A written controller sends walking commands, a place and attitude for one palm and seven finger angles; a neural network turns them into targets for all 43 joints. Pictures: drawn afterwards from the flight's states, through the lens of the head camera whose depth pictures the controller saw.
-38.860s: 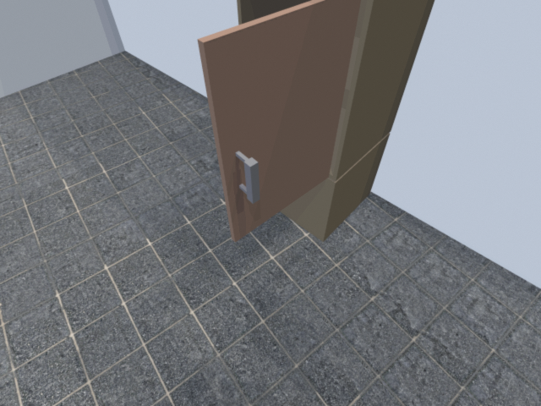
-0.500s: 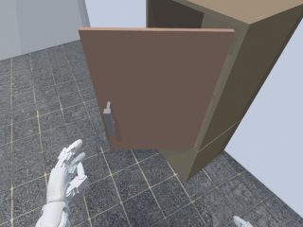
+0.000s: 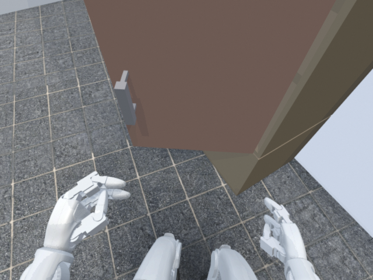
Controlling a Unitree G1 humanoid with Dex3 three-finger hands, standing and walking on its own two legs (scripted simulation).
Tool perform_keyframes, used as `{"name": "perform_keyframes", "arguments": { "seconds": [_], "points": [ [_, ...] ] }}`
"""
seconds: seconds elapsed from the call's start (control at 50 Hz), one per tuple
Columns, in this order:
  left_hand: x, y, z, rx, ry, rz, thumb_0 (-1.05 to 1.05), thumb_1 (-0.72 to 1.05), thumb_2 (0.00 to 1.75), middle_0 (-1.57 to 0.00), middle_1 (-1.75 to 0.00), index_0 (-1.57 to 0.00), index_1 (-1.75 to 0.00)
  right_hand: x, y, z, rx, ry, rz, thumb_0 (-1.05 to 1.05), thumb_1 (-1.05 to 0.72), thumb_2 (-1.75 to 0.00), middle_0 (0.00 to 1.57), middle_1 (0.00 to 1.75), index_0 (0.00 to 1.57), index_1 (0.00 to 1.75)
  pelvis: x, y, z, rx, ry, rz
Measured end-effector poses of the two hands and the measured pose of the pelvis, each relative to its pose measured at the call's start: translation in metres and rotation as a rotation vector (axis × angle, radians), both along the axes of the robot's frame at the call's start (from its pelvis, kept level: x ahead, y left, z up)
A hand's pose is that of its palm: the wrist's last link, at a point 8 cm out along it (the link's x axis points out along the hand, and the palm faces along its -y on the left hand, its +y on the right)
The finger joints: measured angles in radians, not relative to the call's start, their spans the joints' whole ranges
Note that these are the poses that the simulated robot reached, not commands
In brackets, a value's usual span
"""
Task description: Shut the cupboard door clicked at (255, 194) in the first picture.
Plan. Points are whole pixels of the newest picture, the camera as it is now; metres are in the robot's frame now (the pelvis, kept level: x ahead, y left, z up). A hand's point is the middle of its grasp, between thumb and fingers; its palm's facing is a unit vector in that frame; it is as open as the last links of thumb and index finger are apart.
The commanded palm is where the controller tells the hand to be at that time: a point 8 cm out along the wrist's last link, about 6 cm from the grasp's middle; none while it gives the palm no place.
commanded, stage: raise the hand and make a fist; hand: left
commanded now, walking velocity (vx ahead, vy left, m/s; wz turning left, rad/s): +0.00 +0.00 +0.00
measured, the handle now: (128, 98) +0.49 +0.21 +0.06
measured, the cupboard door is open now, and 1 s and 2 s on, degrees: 55 55 55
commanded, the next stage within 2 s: bring the fist close to the handle in 1.20 s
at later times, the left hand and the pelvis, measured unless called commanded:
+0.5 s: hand (92, 197) +0.24 +0.20 +0.07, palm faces +0.07 -1.00 -0.02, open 3.1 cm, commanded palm +0.21 +0.25 +0.06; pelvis +0.03 +0.02 +0.01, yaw -1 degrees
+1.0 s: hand (99, 203) +0.24 +0.20 +0.04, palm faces +0.02 -1.00 -0.01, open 3.1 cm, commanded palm +0.22 +0.25 +0.06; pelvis +0.02 +0.02 +0.02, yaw -1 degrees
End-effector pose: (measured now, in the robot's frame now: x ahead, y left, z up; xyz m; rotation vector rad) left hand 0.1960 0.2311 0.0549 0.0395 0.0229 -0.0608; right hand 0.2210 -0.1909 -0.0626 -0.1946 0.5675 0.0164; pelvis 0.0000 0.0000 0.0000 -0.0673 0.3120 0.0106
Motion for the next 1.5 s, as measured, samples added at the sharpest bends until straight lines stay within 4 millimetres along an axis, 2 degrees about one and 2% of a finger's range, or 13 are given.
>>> {"name": "perform_keyframes", "arguments": {
  "seconds": [0.08,0.16,0.24,0.34,0.4,0.56,0.66,0.74,0.88,1.02,1.16,1.34,1.5],
  "points": [
    [0.018,0.005,-0.018,-0.049,0.211,0.047,0.02,0.9,0.9,-0.75,-0.91,-0.75,-0.91,-0.022,-0.01,-0.006,0.02,0.118,-0.1,0.02,-0.9,-0.9,0.2,0.3,0.21,0.3,0.016,-0.001,0.01,0.016,0.016,-0.022],
    [0.011,0.025,0.006,-0.019,0.148,0.204,0.02,0.9,0.89,-0.82,-0.98,-0.82,-0.99,-0.037,-0.027,-0.003,-0.017,0.194,-0.156,0.02,-0.9,-0.9,0.2,0.3,0.21,0.3,0.032,0.001,0.02,0.022,0.02,-0.03],
    [0.007,0.03,0.021,0.022,0.035,0.218,0.02,0.91,0.9,-0.9,-1.07,-0.9,-1.07,-0.036,-0.042,-0.004,-0.075,0.212,-0.149,0.02,-0.9,-0.9,0.2,0.3,0.2,0.3,0.038,0.006,0.019,0.018,0.031,-0.017],
    [0.015,0.015,-0.01,-0.025,0.077,0.087,0.02,0.91,0.9,-0.99,-1.17,-0.99,-1.17,-0.022,-0.052,-0.005,-0.129,0.173,-0.153,0.02,-0.9,-0.9,0.2,0.3,0.2,0.3,0.033,0.011,0.008,0.015,0.05,-0.021],
    [0.021,0.012,-0.017,-0.038,0.089,0.053,0.02,0.9,0.9,-1.04,-1.23,-1.05,-1.23,-0.013,-0.05,-0.001,-0.139,0.141,-0.155,0.02,-0.9,-0.9,0.2,0.3,0.2,0.3,0.031,0.012,0.006,0.013,0.05,-0.026],
    [0.019,0.03,0.024,-0.007,-0.045,0.164,0.02,0.9,0.9,-1.19,-1.38,-1.19,-1.39,-0.001,-0.02,0.015,-0.07,0.094,-0.107,0.02,-0.9,-0.9,0.2,0.3,0.2,0.3,0.029,0.018,0.016,0.007,0.017,-0.018],
    [0.015,0.022,-0.001,-0.023,0.08,0.11,0.02,0.9,0.9,-1.25,-1.45,-1.25,-1.46,-0.005,-0.008,0.019,-0.06,0.092,-0.068,0.02,-0.9,-0.9,0.2,0.3,0.21,0.3,0.022,0.019,0.019,0.003,0.009,-0.011],
    [0.017,0.02,-0.009,-0.033,0.078,0.097,0.02,0.9,0.9,-1.28,-1.48,-1.28,-1.48,-0.014,-0.01,0.018,-0.088,0.11,-0.06,0.02,-0.9,-0.9,0.2,0.3,0.21,0.3,0.018,0.017,0.017,-0.001,0.009,-0.011],
    [0.027,0.029,0.016,-0.002,-0.063,0.133,0.02,0.9,0.9,-1.29,-1.49,-1.29,-1.5,-0.03,-0.021,0.011,-0.101,0.161,-0.073,0.02,-0.9,-0.9,0.2,0.3,0.21,0.3,0.017,0.017,0.017,-0.007,0.006,-0.008],
    [0.023,0.019,-0.009,-0.025,0.122,0.086,0.02,0.9,0.9,-1.29,-1.5,-1.29,-1.5,-0.039,-0.028,0.014,-0.097,0.179,-0.114,0.02,-0.9,-0.9,0.2,0.3,0.21,0.3,0.021,0.017,0.022,0.003,0.006,-0.018],
    [0.033,0.026,0.012,-0.003,-0.051,0.15,0.02,0.9,0.9,-1.3,-1.5,-1.3,-1.5,-0.032,-0.032,0.01,-0.117,0.18,-0.094,0.02,-0.9,-0.9,0.2,0.3,0.2,0.3,0.023,0.015,0.017,0.001,0.016,-0.014],
    [0.033,0.013,-0.006,-0.023,0.101,0.084,0.02,0.9,0.9,-1.29,-1.5,-1.3,-1.5,-0.02,-0.027,0.011,-0.081,0.169,-0.102,0.02,-0.9,-0.9,0.2,0.3,0.2,0.3,0.028,0.013,0.02,0.008,0.017,-0.02],
    [0.052,0.02,0.009,-0.003,-0.061,0.149,0.02,0.9,0.9,-1.3,-1.5,-1.3,-1.5,-0.014,-0.028,0.005,-0.098,0.171,-0.065,0.02,-0.9,-0.9,0.2,0.3,0.21,0.3,0.027,0.01,0.015,0.004,0.028,-0.009]
  ]
}}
